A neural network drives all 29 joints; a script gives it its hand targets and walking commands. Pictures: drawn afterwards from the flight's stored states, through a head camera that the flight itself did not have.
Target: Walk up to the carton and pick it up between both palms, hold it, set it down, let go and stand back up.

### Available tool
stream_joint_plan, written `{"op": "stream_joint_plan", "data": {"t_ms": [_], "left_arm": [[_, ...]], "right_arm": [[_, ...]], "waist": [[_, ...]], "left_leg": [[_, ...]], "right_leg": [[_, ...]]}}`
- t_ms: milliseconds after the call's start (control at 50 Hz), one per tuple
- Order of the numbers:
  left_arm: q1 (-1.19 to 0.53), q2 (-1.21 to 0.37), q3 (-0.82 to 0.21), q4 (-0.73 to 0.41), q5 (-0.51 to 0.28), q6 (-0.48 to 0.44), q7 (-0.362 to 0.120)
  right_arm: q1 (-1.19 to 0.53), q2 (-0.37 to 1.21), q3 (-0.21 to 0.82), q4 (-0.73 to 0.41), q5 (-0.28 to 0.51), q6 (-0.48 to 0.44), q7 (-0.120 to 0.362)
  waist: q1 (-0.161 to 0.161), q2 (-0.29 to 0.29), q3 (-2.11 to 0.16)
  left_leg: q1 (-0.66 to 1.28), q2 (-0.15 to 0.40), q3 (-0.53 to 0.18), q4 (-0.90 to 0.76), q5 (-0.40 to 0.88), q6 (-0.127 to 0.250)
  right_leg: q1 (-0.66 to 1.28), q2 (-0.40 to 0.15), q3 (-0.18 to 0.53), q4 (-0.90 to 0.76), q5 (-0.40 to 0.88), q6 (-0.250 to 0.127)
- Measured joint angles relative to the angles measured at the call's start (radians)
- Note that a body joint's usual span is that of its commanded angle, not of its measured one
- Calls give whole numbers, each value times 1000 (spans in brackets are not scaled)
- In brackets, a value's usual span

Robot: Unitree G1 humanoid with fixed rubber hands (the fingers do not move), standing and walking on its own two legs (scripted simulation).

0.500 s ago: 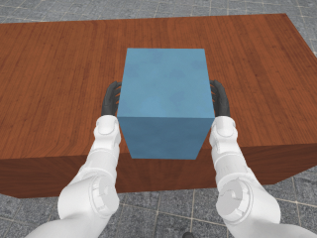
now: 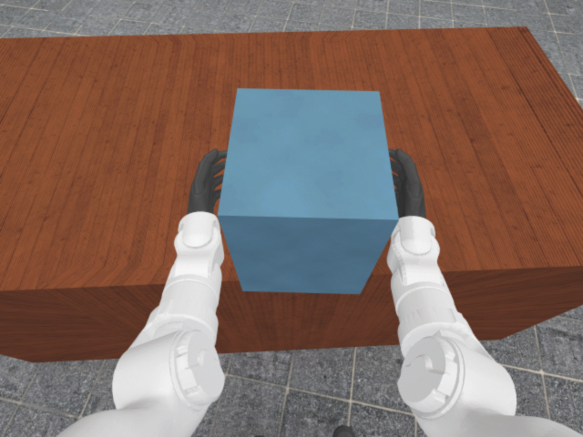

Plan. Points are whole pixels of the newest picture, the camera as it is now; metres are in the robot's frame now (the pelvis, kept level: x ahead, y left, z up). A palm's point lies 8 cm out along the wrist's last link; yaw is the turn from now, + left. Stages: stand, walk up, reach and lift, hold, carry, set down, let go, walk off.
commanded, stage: reach and lift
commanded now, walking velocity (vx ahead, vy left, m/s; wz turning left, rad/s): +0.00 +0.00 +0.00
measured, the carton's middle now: (304, 200) +0.44 +0.01 +0.00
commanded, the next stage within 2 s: none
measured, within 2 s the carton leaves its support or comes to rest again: leaves its support in 0.78 s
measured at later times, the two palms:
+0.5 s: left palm (204, 205) +0.40 +0.15 +0.03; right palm (408, 207) +0.40 -0.13 +0.04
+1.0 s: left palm (197, 209) +0.39 +0.16 +0.04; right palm (409, 201) +0.40 -0.13 +0.06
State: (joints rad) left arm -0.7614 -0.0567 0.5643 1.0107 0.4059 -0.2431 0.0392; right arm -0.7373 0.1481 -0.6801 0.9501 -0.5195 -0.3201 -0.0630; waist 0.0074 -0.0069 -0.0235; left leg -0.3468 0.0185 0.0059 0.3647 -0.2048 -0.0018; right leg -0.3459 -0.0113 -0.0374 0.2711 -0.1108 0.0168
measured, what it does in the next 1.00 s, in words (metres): stands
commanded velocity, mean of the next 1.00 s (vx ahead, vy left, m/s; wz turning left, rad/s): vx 0.00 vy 0.00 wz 0.00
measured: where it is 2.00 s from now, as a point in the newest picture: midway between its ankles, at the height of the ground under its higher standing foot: outside the picture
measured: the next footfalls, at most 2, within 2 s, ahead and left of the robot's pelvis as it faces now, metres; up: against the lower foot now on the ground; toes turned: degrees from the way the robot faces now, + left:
none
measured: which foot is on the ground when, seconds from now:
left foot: down 0.00-1.00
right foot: down 0.00-1.00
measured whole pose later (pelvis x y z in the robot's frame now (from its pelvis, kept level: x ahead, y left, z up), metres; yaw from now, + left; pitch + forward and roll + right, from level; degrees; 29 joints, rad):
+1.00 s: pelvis -0.02 -0.01 +0.00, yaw +1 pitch +14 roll -1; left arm -0.77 -0.01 0.53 1.10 0.35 -0.37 0.07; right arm -0.79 0.09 -0.65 1.11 -0.52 -0.49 -0.12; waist -0.01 -0.03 -0.10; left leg -0.43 0.02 -0.01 0.34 -0.16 -0.01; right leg -0.42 -0.01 -0.06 0.25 -0.07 0.01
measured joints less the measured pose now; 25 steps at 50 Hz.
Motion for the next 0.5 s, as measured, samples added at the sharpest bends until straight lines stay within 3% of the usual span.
{"op": "stream_joint_plan", "data": {"t_ms": [500], "left_arm": [[-5, 7, -9, 15, -6, -3, 7]], "right_arm": [[-4, -12, 15, 27, 13, -17, -11]], "waist": [[-3, 3, -13]], "left_leg": [[-15, 0, -2, -4, 6, 0]], "right_leg": [[-11, 0, -4, -10, 9, -1]]}}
